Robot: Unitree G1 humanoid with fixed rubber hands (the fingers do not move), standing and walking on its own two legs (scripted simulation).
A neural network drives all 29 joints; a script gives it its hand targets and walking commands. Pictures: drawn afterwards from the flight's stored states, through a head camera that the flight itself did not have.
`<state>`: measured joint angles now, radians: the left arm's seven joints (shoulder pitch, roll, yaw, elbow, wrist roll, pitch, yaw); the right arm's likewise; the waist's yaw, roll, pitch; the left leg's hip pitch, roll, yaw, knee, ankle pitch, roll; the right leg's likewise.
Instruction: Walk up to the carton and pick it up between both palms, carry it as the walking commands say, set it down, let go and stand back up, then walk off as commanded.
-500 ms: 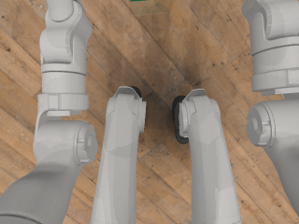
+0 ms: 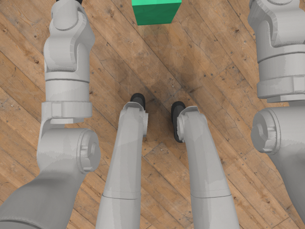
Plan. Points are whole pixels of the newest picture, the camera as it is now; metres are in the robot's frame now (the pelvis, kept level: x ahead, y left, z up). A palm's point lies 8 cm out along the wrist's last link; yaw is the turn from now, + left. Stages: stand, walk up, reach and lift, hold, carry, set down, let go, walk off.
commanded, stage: set down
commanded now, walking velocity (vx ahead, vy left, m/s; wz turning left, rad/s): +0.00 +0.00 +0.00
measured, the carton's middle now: out of the picture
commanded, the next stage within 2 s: let go in 0.14 s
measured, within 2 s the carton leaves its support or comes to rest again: neither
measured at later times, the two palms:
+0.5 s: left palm (45, 58) +0.41 +0.22 -0.08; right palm (282, 44) +0.44 -0.17 -0.07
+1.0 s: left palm out of the picture +0.29 +0.23 +0.06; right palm out of the picture +0.32 -0.21 +0.06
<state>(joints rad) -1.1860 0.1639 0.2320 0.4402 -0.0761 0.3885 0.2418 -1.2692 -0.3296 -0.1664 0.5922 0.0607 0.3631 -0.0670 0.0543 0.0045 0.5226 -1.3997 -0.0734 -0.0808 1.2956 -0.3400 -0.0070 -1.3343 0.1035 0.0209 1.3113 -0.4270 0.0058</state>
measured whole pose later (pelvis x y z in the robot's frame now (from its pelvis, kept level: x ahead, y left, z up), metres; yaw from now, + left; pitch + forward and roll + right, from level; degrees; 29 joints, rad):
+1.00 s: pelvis +0.12 +0.01 +0.14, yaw +1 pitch +4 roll +0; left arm 0.15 0.17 0.04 0.45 0.01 0.07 -0.04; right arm 0.09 -0.18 -0.07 0.48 -0.03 0.06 0.04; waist 0.02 -0.01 0.10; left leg -0.36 -0.08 -0.06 0.57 -0.27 0.03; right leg -0.30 0.04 0.10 0.58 -0.34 0.00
